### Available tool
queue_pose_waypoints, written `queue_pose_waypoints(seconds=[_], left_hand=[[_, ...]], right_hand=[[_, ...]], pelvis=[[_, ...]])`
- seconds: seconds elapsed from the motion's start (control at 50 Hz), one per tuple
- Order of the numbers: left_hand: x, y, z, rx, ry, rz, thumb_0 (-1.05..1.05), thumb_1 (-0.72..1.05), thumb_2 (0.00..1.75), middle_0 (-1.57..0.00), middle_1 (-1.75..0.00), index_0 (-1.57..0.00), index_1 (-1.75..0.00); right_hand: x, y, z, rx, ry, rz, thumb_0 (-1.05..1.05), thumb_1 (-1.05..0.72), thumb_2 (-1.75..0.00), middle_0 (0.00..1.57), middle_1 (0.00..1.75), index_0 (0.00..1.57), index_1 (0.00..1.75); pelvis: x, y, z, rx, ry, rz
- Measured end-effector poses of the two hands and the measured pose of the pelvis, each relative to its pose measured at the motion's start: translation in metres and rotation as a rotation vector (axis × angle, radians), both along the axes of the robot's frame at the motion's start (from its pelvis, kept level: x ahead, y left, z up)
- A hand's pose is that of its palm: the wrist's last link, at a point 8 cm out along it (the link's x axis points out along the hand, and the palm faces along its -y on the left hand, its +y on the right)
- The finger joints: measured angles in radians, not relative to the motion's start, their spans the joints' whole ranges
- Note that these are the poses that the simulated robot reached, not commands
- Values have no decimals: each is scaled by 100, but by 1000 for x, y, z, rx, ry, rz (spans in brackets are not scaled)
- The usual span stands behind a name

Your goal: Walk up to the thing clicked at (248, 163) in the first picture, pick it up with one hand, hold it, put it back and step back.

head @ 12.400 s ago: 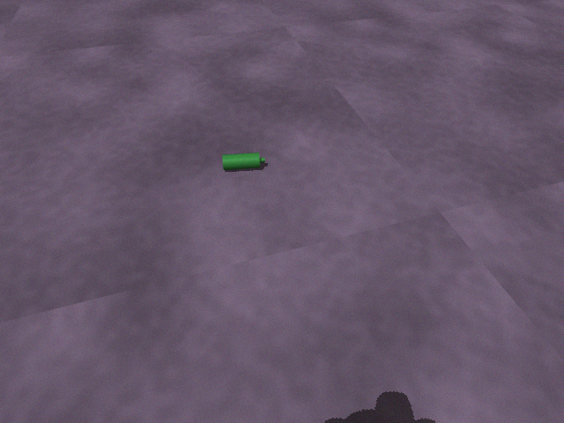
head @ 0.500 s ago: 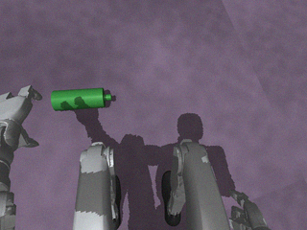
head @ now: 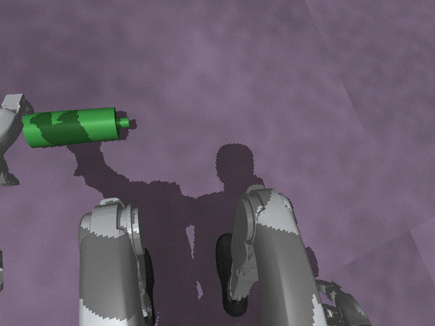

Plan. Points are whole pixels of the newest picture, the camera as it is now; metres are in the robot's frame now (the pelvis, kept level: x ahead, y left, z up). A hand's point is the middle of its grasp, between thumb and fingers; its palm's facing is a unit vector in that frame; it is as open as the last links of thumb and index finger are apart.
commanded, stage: rise first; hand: left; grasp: from above
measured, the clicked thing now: (81, 126) +0.52 +0.27 -0.32
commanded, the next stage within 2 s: none
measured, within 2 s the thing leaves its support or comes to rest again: neither
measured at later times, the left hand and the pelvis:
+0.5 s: hand (19, 142) +0.44 +0.34 -0.19, palm faces -0.47 -0.08 -0.88, open 14.1 cm; pelvis +0.01 +0.00 -0.02, yaw -2 degrees
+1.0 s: hand (27, 140) +0.45 +0.33 -0.20, palm faces -0.46 -0.08 -0.88, open 14.1 cm; pelvis +0.01 +0.00 -0.03, yaw -2 degrees
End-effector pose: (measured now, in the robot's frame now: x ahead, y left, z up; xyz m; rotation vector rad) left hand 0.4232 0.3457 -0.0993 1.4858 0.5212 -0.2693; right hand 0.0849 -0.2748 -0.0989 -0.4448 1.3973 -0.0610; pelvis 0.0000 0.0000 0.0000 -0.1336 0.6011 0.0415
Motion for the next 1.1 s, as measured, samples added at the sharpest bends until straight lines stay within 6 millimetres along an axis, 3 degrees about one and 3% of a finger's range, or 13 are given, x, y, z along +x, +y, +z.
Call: queue_pose_waypoints(seconds=[0.2,0.48,1.1], left_hand=[[13,-3,-16,5,-17,-14,0,-52,97,-9,-102,-10,-102],[23,-4,-34,10,-11,5,0,-53,98,-8,-105,-10,-104],[37,-14,-48,1,-36,-1,0,-55,100,-8,-106,-9,-106]], right_hand=[[2,2,-10,7,27,15,0,-92,-90,20,30,21,30],[-10,-4,-10,-10,78,9,0,-92,-90,20,30,20,29],[-22,1,-22,3,78,9,0,-92,-90,20,30,20,30]], pelvis=[[5,0,-10,-5,6,-11],[9,-1,-17,-13,11,-21],[7,-1,-33,-21,-8,-30]])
